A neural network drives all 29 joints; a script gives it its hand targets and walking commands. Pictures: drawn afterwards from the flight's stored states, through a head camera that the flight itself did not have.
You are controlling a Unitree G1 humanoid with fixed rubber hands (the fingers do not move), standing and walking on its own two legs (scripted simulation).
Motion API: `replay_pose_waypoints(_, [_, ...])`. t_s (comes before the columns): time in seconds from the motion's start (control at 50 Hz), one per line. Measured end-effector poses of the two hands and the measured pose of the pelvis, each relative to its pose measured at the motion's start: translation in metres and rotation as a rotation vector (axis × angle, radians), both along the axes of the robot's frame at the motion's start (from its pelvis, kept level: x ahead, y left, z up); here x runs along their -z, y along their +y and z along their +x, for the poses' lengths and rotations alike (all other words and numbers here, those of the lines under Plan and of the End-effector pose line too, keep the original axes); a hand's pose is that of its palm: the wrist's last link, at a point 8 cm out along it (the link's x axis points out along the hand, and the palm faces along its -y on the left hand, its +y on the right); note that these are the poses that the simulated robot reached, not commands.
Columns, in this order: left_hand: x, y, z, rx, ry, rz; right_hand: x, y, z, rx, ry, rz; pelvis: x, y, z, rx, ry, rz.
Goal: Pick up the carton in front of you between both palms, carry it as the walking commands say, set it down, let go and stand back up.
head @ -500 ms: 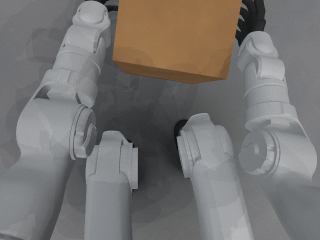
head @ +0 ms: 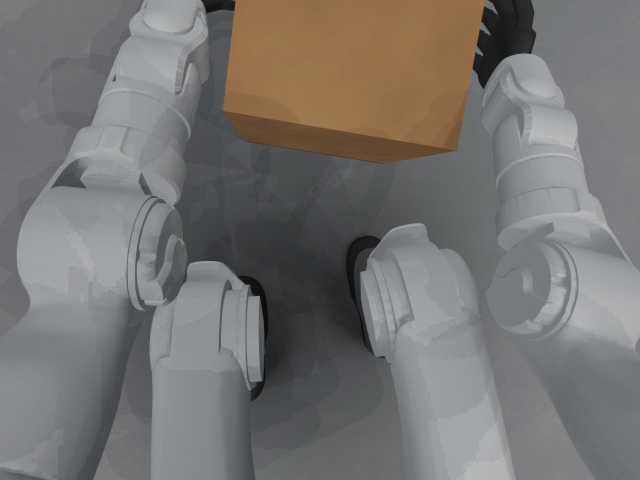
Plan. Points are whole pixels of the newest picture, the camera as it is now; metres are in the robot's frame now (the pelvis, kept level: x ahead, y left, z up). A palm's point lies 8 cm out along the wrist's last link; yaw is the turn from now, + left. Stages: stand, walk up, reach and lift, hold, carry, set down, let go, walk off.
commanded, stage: set down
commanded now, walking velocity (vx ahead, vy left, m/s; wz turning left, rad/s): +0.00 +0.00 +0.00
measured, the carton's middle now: (338, 57) +0.51 -0.09 -0.24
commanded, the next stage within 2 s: let go in 1.32 s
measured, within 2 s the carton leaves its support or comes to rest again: neither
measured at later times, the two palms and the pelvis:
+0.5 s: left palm out of the picture +0.58 +0.07 -0.11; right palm (582, 35) +0.48 -0.29 -0.12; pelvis +0.00 -0.02 +0.02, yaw -1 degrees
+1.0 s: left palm out of the picture +0.59 +0.08 +0.04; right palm out of the picture +0.48 -0.29 +0.04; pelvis +0.01 -0.01 +0.14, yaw -1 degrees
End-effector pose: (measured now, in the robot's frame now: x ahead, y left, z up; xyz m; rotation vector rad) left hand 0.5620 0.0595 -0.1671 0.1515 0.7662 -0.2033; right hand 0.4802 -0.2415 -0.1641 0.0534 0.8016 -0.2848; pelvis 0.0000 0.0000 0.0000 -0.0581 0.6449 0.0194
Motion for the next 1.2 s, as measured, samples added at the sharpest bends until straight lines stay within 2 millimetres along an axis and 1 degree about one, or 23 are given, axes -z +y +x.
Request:
replay_pose_waypoints(0.08, [0.006, 0.005, 0.000, -0.001, -0.026, 0.009, 0.008, -0.004, -0.004, 0.021, 0.009, -0.017, 0.000, 0.000, -0.001, 0.002, -0.008, 0.002])
replay_pose_waypoints(0.18, [0.022, 0.024, 0.000, -0.035, -0.026, 0.043, 0.017, -0.030, -0.012, 0.081, 0.020, -0.065, 0.001, -0.002, -0.002, 0.009, -0.013, 0.002])
replay_pose_waypoints(0.22, [0.025, 0.028, 0.001, -0.041, -0.035, 0.045, 0.018, -0.039, -0.013, 0.095, 0.009, -0.073, 0.002, -0.004, -0.002, 0.013, -0.013, 0.004])
replay_pose_waypoints(0.28, [0.023, 0.028, 0.004, -0.046, -0.063, 0.037, 0.017, -0.048, -0.009, 0.102, -0.021, -0.074, 0.004, -0.006, -0.002, 0.019, -0.013, 0.009])
replay_pose_waypoints(0.34, [0.012, 0.024, 0.010, -0.048, -0.103, 0.025, 0.009, -0.050, -0.003, 0.101, -0.060, -0.068, 0.005, -0.010, -0.003, 0.024, -0.013, 0.015])
replay_pose_waypoints(0.4, [-0.007, 0.019, 0.015, -0.047, -0.142, 0.025, -0.006, -0.048, 0.003, 0.100, -0.104, -0.057, 0.003, -0.013, -0.003, 0.035, -0.010, 0.022])
replay_pose_waypoints(0.46, [-0.034, 0.014, 0.019, -0.048, -0.165, 0.033, -0.030, -0.047, 0.005, 0.099, -0.138, -0.050, -0.006, -0.014, -0.003, 0.044, -0.004, 0.029])
replay_pose_waypoints(0.56, [-0.082, 0.010, 0.021, -0.062, -0.141, 0.047, -0.074, -0.048, 0.000, 0.110, -0.142, -0.046, -0.033, -0.016, -0.002, 0.054, 0.029, 0.039])
replay_pose_waypoints(0.64, [-0.112, 0.010, 0.021, -0.070, -0.118, 0.044, -0.104, -0.049, -0.004, 0.113, -0.138, -0.049, -0.056, -0.017, 0.000, 0.059, 0.070, 0.045])
replay_pose_waypoints(0.72, [-0.135, 0.014, 0.022, -0.076, -0.118, 0.042, -0.129, -0.048, -0.003, 0.107, -0.144, -0.055, -0.075, -0.016, 0.002, 0.062, 0.103, 0.049])
replay_pose_waypoints(0.84, [-0.163, 0.024, 0.023, -0.073, -0.133, 0.042, -0.160, -0.047, -0.001, 0.103, -0.149, -0.064, -0.100, -0.016, 0.005, 0.056, 0.139, 0.048])
replay_pose_waypoints(0.94, [-0.189, 0.026, 0.023, -0.062, -0.139, 0.037, -0.189, -0.050, -0.002, 0.101, -0.148, -0.069, -0.125, -0.014, 0.010, 0.052, 0.162, 0.042])
replay_pose_waypoints(1.2, [-0.274, 0.027, 0.024, -0.053, -0.130, 0.033, -0.274, -0.056, -0.006, 0.096, -0.154, -0.058, -0.200, -0.009, 0.028, 0.059, 0.173, 0.042])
